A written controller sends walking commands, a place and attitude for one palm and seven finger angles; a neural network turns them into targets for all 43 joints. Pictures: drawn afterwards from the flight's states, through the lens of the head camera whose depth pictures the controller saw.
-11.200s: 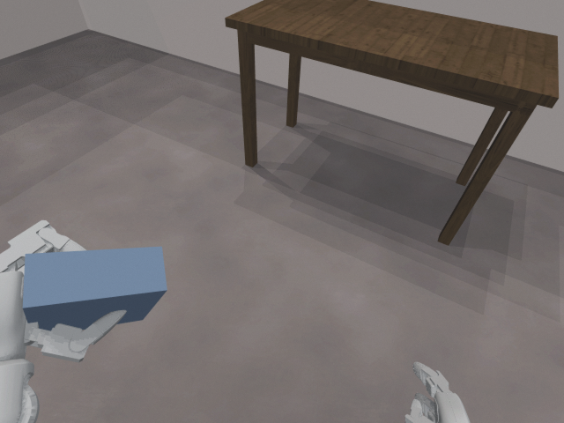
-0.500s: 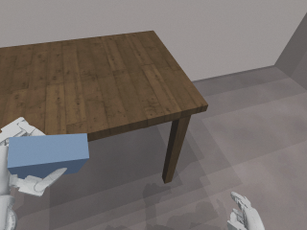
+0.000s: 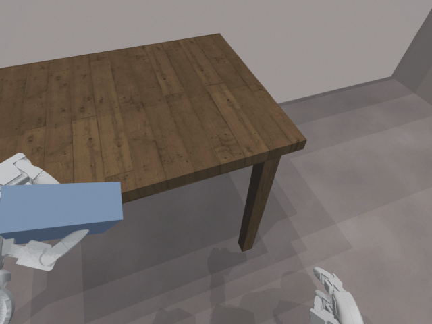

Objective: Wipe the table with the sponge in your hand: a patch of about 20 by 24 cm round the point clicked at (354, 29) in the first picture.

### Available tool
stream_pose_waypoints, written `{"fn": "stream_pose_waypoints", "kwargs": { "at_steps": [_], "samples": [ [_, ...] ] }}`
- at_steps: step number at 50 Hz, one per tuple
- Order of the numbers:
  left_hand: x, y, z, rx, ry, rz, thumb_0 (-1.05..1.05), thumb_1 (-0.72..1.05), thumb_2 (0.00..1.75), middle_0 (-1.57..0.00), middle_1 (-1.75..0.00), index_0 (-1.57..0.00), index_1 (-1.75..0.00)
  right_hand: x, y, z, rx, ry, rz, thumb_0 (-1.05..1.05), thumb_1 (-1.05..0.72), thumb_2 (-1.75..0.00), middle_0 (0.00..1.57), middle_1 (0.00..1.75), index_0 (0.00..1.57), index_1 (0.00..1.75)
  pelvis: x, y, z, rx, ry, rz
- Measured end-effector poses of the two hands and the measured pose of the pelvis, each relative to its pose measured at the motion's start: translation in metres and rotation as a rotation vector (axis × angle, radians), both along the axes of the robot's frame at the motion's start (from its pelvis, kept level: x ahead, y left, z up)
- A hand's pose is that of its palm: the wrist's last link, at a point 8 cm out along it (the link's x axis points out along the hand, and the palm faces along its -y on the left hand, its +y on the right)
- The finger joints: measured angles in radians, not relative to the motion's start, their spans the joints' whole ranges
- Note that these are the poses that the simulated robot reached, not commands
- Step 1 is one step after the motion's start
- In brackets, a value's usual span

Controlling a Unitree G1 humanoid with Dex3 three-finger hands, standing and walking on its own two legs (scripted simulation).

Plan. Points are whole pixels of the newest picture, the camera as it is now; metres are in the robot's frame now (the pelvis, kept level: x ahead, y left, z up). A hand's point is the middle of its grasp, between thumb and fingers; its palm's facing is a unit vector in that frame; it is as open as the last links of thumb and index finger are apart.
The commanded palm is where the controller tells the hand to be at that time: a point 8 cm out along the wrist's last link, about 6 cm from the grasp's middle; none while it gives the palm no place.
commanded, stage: shuffle to correct the standing spot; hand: left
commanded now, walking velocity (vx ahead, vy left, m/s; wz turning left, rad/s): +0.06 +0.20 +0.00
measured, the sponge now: (79, 213) +0.23 +0.20 +0.16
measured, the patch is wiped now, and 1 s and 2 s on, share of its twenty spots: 0.00 0.00 0.00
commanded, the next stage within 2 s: come to a stop and stand still in 1.56 s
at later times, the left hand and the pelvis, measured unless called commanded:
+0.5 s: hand out of the picture +0.22 +0.34 +0.17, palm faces +0.38 -0.81 -0.45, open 9.0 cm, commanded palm +0.16 +0.39 +0.18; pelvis +0.00 +0.11 -0.02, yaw +0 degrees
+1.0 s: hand out of the picture +0.22 +0.42 +0.17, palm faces +0.41 -0.80 -0.45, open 9.0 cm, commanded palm +0.17 +0.46 +0.18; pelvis +0.00 +0.18 +0.00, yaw -1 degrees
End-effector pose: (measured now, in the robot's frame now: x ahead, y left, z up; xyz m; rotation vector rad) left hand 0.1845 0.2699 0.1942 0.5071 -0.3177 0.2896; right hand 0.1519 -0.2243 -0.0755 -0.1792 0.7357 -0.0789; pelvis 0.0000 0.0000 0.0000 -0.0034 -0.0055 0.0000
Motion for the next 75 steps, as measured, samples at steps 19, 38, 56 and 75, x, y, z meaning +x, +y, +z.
{"fn": "stream_pose_waypoints", "kwargs": {
  "at_steps": [19,38,56,75],
  "samples": [
    [0.01,0.088,-0.006,0.07,-0.078,0.011,-0.01,-0.42,1.05,-0.85,-1.38,-0.84,-1.39,-0.002,0.068,-0.023,-0.018,-0.006,-0.104,0.01,-0.91,-0.9,0.2,0.3,0.19,0.3,0.001,0.079,-0.022,0.041,-0.027,-0.015],
    [0.0,0.152,0.0,0.014,-0.043,0.037,-0.01,-0.42,1.05,-0.85,-1.38,-0.84,-1.39,-0.004,0.161,-0.018,0.049,0.004,-0.035,0.01,-0.91,-0.9,0.21,0.3,0.2,0.3,0.001,0.148,-0.009,0.021,-0.014,-0.021],
    [-0.004,0.221,-0.006,-0.007,-0.045,0.057,-0.01,-0.42,1.05,-0.85,-1.38,-0.85,-1.39,-0.001,0.18,-0.008,-0.112,0.02,-0.083,0.01,-0.91,-0.9,0.2,0.3,0.2,0.3,0.007,0.22,-0.01,0.036,-0.027,-0.005],
    [0.012,0.282,-0.006,-0.008,-0.008,0.073,-0.01,-0.42,1.05,-0.85,-1.38,-0.84,-1.39,0.003,0.277,-0.021,-0.005,0.095,-0.021,0.01,-0.91,-0.9,0.21,0.3,0.2,0.3,0.025,0.273,-0.001,0.033,-0.018,-0.02]
  ]
}}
